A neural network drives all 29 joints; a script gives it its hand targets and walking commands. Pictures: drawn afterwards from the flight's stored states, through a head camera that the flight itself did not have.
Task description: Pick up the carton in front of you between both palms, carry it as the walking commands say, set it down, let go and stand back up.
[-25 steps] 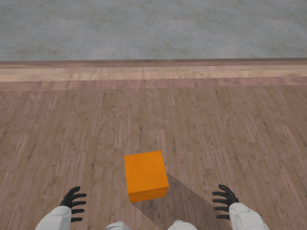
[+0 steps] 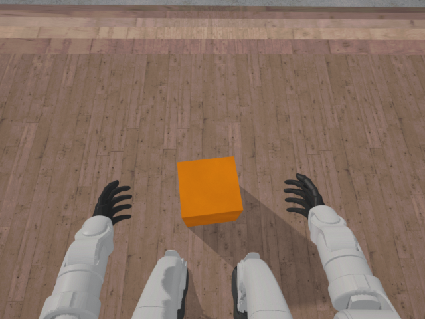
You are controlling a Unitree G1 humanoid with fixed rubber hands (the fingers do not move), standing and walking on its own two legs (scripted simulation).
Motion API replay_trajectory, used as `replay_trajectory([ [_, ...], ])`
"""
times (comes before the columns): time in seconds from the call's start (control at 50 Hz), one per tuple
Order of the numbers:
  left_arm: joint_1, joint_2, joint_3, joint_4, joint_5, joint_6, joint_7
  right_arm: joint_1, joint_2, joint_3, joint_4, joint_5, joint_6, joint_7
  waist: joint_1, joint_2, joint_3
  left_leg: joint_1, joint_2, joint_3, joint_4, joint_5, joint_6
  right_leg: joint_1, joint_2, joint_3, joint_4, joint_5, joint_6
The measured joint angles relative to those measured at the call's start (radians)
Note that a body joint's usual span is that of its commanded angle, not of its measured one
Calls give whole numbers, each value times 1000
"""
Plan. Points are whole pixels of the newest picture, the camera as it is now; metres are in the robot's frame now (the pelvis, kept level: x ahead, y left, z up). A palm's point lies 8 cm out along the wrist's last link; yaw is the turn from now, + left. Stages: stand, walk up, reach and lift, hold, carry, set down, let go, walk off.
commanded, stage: reach and lift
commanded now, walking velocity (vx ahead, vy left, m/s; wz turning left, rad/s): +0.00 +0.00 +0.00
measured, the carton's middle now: (208, 194) +0.46 +0.02 -0.56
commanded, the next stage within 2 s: none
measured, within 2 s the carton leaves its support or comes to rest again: neither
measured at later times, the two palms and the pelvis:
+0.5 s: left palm (128, 154) +0.44 +0.21 -0.13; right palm (288, 137) +0.50 -0.18 -0.13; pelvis -0.02 -0.01 -0.04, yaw +0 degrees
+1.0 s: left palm (147, 184) +0.43 +0.21 -0.35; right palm (267, 173) +0.48 -0.17 -0.36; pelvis -0.04 +0.00 -0.20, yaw +2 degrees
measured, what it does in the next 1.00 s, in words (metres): lowers itself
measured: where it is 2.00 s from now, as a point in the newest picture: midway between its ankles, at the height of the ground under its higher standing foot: (209, 304)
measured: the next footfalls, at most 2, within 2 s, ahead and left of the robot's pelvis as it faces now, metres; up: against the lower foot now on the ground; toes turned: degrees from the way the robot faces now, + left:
none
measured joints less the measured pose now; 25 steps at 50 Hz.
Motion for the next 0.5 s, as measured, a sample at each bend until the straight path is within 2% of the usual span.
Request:
replay_trajectory([
  [0.12,-207,-26,65,72,25,0,28,-232,-4,-43,117,-17,-1,-3,8,-8,28,-99,1,-2,34,20,-6,-102,6,4,38,20,-3],
  [0.32,-526,-11,152,207,12,-105,75,-600,-66,-87,317,-11,-105,-21,28,-12,36,-313,4,-5,76,51,-14,-319,19,11,79,54,-5],
  [0.42,-648,3,180,249,4,-157,78,-741,-102,-106,384,-19,-157,-19,38,-12,23,-410,3,-7,81,59,-16,-418,22,16,87,62,-5],
  [0.5,-688,-1,204,247,21,-194,65,-788,-110,-128,391,-44,-190,-10,40,-12,7,-462,-1,-7,68,64,-16,-471,23,20,76,65,-4],
])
